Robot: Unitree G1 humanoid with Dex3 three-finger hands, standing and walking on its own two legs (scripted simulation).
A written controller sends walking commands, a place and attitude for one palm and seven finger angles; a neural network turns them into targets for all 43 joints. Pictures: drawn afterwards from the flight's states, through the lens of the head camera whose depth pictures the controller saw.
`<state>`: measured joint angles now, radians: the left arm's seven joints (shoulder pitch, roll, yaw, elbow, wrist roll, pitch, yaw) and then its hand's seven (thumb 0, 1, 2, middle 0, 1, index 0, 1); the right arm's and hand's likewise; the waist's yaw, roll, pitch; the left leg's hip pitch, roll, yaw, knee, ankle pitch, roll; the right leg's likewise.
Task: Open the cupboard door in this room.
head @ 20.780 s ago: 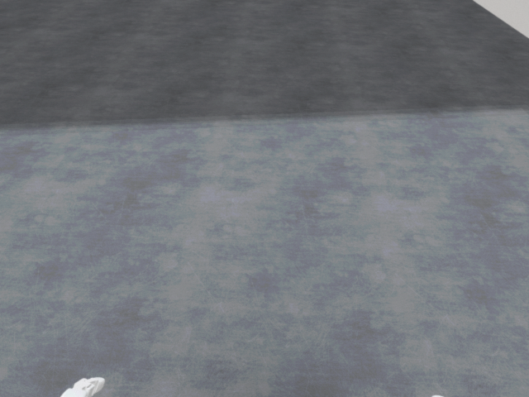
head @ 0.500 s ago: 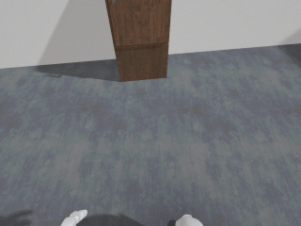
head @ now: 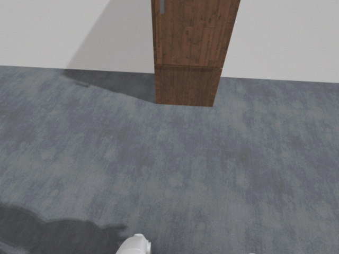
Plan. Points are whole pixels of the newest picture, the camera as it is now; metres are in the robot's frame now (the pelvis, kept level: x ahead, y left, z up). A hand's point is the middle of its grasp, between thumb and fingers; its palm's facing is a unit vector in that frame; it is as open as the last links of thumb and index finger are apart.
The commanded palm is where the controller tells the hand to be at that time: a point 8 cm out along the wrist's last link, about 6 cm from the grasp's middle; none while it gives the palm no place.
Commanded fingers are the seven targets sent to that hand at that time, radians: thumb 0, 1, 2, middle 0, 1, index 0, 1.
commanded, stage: turn or walk to find it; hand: left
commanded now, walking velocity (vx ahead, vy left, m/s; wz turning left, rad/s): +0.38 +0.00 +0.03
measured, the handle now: out of the picture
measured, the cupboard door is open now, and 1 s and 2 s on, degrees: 0 0 0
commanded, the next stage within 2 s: stand and wait in 0.04 s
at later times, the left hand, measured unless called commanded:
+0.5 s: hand (118, 208) +0.25 +0.19 -0.16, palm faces -0.02 -0.97 -0.23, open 7.3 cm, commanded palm none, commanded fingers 0.00 0.90 0.90 -0.20 -0.30 -0.20 -0.30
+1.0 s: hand (119, 226) +0.20 +0.17 -0.17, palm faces +0.02 -0.98 -0.18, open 7.3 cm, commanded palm none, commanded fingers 0.00 0.90 0.90 -0.20 -0.30 -0.20 -0.30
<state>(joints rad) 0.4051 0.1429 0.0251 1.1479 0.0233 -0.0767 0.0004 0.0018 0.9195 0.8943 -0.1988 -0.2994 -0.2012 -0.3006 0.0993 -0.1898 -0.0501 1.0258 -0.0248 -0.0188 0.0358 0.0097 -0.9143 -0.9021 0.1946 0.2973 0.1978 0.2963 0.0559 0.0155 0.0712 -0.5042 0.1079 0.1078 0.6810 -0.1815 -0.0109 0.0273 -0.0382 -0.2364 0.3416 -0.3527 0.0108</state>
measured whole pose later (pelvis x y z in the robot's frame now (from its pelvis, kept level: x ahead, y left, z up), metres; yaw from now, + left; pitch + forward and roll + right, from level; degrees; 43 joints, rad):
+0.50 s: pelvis +0.17 +0.01 -0.01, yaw -1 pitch -2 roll +1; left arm 0.16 0.17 0.01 1.06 0.02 -0.04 0.02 0.00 0.92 0.89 -0.19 -0.30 -0.20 -0.30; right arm 0.27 -0.16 -0.03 1.13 -0.01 -0.02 -0.02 0.00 -0.92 -0.90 0.20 0.30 0.20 0.30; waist -0.01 0.02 0.05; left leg -0.15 0.04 0.16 0.54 -0.36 0.00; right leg -0.30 -0.07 -0.11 0.57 -0.25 -0.01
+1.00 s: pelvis +0.21 +0.00 +0.01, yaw -1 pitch -1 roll +0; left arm 0.28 0.15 0.00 1.15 0.00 -0.01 0.03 0.00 0.92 0.89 -0.20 -0.30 -0.20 -0.30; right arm 0.28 -0.11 -0.01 1.17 -0.01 -0.02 -0.04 0.01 -0.92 -0.90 0.20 0.30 0.20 0.30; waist 0.01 0.00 0.03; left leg -0.06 0.05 0.10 0.38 -0.29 -0.02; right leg -0.17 -0.03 -0.13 0.42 -0.22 -0.01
